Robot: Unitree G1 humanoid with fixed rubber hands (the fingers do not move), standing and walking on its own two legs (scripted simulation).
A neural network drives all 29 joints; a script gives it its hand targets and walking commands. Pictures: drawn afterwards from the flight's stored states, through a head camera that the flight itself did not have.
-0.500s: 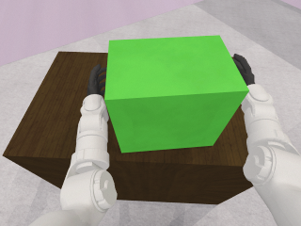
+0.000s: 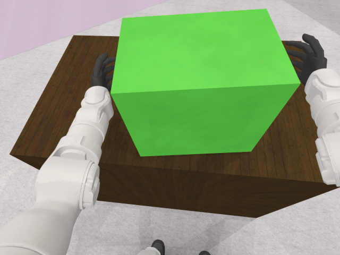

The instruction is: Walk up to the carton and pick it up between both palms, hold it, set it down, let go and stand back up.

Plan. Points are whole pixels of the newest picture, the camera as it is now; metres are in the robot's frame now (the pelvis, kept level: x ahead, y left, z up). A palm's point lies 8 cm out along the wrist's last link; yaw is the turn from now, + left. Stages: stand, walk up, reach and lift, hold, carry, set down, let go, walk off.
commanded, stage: set down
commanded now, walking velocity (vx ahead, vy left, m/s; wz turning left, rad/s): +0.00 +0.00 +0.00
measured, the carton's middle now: (194, 93) +0.46 +0.04 +0.07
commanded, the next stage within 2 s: none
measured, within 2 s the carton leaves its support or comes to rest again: neither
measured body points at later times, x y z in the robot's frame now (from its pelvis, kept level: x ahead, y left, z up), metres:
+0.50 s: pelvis -0.01 +0.00 +0.00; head +0.08 +0.00 +0.44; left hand +0.45 +0.27 +0.15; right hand +0.53 -0.21 +0.18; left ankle +0.01 +0.14 -0.73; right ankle +0.00 -0.09 -0.73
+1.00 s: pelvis -0.01 +0.00 +0.01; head +0.07 +0.00 +0.45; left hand +0.45 +0.27 +0.24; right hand +0.52 -0.22 +0.25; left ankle +0.01 +0.14 -0.73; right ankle +0.00 -0.09 -0.73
